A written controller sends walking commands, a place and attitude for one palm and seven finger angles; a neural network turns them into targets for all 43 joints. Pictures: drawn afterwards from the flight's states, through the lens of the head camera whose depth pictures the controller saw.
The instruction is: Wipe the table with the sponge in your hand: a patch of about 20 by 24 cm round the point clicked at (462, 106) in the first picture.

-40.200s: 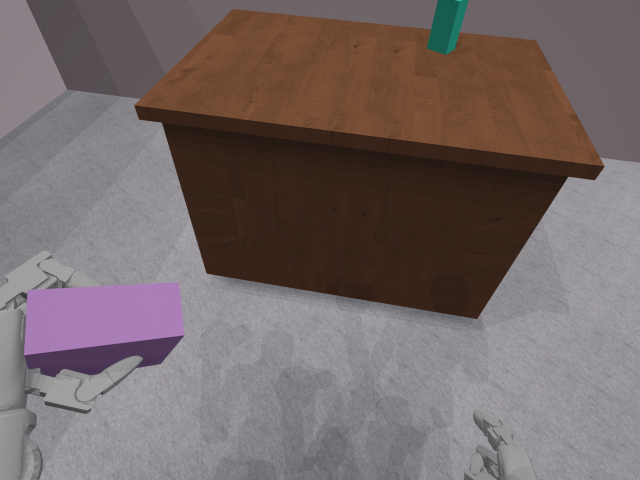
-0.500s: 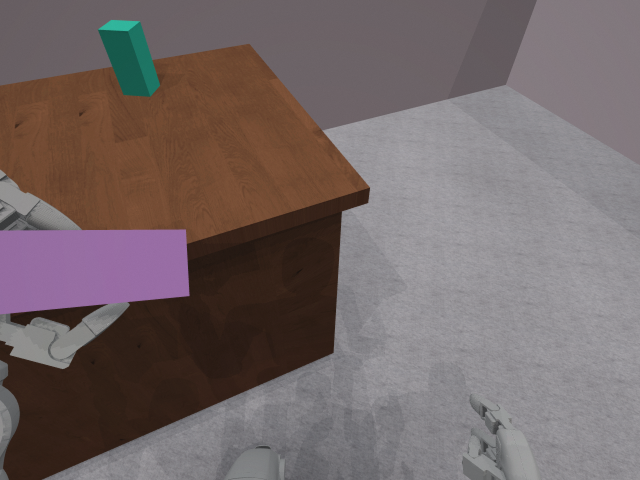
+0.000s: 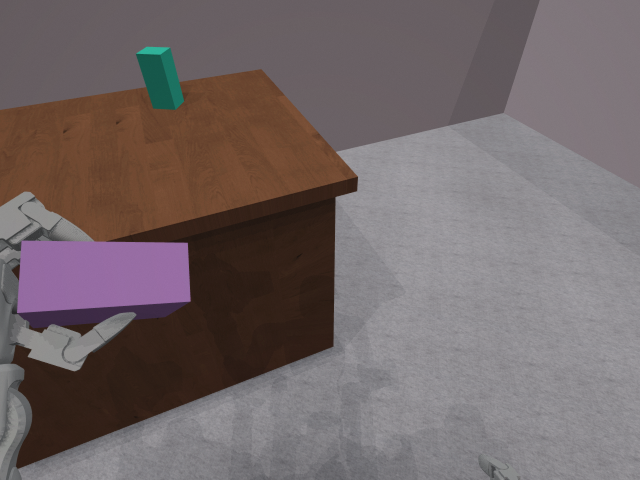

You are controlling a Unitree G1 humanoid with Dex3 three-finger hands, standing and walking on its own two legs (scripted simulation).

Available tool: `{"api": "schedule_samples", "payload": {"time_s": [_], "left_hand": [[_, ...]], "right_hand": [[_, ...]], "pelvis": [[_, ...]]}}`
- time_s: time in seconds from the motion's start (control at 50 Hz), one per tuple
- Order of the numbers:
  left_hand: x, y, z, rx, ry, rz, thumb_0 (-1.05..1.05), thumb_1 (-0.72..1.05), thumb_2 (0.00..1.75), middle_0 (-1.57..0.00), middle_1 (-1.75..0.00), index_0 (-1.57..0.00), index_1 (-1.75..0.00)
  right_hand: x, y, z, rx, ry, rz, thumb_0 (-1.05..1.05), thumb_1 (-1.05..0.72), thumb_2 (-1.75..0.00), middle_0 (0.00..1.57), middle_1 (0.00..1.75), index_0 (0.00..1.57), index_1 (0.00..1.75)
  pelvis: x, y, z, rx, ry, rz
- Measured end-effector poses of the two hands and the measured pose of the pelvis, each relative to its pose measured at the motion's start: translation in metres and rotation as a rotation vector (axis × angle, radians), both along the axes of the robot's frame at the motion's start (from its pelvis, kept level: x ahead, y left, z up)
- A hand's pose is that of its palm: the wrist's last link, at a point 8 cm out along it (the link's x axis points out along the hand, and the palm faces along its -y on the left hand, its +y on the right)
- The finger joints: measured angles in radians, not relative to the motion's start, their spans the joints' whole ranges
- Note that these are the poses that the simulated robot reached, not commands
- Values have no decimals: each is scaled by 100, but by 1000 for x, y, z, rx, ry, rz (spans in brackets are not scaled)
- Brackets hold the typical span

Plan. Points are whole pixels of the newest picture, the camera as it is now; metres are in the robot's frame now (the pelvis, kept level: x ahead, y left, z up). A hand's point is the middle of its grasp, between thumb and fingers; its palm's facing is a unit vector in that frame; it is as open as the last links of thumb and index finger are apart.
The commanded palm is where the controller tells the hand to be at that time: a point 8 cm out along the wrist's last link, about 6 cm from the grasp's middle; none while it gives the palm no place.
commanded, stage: stop stepping back and stand still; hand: left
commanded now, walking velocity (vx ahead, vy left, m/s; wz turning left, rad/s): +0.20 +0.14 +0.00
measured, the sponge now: (131, 285) +0.23 +0.19 +0.21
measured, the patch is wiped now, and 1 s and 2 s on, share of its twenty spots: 1.00 1.00 1.00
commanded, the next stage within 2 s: stand and wait in 0.54 s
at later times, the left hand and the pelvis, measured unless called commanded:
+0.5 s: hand (48, 331) +0.17 +0.22 +0.23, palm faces +0.44 -0.83 -0.34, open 9.5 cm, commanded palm +0.13 +0.27 +0.25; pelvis -0.03 -0.01 +0.01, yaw +1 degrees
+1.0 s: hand (31, 290) +0.21 +0.26 +0.23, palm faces +0.44 -0.82 -0.37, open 9.5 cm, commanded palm +0.16 +0.30 +0.25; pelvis +0.00 +0.02 +0.02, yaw +0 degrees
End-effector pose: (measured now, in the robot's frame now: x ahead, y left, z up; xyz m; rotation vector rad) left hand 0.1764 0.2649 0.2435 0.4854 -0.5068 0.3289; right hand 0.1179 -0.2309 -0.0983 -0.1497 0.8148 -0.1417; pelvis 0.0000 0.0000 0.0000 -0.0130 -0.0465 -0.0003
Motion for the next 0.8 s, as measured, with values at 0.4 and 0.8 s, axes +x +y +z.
{"api": "schedule_samples", "payload": {"time_s": [0.4, 0.8], "left_hand": [[-41, -5, -9, -45, 59, 59, -1, -48, 107, -79, -139, -81, -140], [-15, 14, -8, -40, 93, 55, -1, -48, 107, -79, -139, -81, -140]], "right_hand": [[1, -16, 26, -37, -74, 45, 1, -91, -90, 20, 30, 20, 30], [31, 14, 39, -36, -96, 54, 1, -91, -90, 20, 30, 21, 30]], "pelvis": [[-29, -14, 8, 2, -2, 18], [-8, 7, 16, 0, 19, 10]]}}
